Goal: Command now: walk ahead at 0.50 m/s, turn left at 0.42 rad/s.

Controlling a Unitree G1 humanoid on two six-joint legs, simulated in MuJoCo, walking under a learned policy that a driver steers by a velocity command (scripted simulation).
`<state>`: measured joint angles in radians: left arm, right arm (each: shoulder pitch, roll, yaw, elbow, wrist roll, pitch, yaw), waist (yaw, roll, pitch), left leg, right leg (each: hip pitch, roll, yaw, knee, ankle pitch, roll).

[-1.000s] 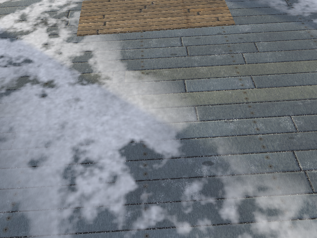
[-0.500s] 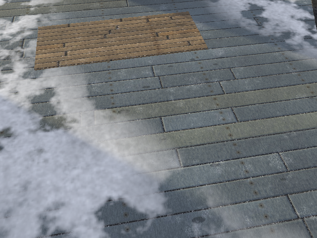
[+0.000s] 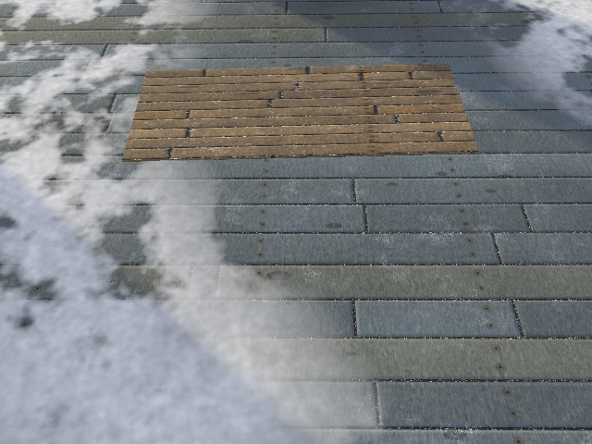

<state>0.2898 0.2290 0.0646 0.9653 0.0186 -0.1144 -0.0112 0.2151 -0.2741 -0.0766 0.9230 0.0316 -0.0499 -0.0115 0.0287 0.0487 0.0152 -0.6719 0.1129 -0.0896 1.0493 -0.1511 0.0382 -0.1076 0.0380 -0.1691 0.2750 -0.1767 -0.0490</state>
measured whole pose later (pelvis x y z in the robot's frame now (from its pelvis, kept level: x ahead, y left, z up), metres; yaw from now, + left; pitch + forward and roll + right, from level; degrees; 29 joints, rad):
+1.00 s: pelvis +0.56 +0.12 +0.00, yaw +35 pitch +1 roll -2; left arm 0.25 0.26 0.07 0.81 0.01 -0.11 -0.01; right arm 0.25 -0.31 -0.08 0.69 0.03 -0.02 -0.01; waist 0.03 0.05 0.02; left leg -0.62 0.07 -0.06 1.13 -0.30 0.02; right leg -0.20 0.03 -0.10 0.36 -0.18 -0.03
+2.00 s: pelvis +0.95 +0.41 -0.02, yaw +21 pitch +3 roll +1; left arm 0.16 0.30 0.07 0.68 0.00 -0.02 -0.02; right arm 0.12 -0.31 -0.06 0.72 -0.01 -0.03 -0.04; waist 0.02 0.01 0.08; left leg -0.56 0.04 -0.08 1.16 -0.46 -0.06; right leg -0.44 0.10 0.04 0.48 -0.09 -0.08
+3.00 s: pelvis +0.98 +0.44 -0.01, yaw -8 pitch +1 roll +0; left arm 0.14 0.24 0.04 0.65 0.01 0.02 0.01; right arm 0.18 -0.30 -0.07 0.76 0.00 0.03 -0.03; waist -0.01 0.03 0.03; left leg -0.38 0.06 -0.02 0.78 -0.38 -0.08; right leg -0.25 0.06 0.03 0.47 -0.23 -0.05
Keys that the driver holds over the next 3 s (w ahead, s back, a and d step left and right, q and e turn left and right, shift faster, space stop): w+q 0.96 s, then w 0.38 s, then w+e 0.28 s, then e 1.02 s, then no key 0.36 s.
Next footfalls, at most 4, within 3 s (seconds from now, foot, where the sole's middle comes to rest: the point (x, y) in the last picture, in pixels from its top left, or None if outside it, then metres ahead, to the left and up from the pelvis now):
0.30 left None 0.32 0.15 -0.78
0.78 right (301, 381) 0.66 0.06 -0.78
1.28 left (150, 354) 0.72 0.43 -0.78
1.80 right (184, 238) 1.09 0.41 -0.78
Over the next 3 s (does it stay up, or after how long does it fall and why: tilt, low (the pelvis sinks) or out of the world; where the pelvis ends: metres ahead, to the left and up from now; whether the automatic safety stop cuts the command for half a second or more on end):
stays up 0.98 0.44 -0.01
